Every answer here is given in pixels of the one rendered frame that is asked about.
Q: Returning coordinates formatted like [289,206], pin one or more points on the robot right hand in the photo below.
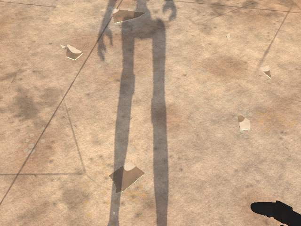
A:
[277,210]

